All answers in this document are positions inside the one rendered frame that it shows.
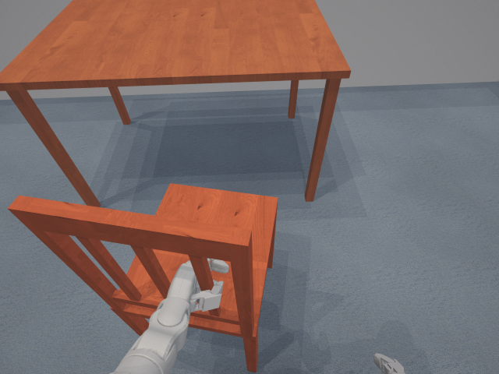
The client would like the robot right hand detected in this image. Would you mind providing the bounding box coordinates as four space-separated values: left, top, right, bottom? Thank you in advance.
373 353 405 374

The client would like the chair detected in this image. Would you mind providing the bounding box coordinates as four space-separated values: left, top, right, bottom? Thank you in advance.
7 183 278 372

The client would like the robot left forearm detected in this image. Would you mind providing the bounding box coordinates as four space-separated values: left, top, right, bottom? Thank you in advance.
109 297 191 374

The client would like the robot left hand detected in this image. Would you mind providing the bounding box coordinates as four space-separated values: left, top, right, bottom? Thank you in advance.
167 258 229 312

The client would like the table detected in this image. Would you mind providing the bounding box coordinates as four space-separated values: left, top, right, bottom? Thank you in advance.
0 0 351 207

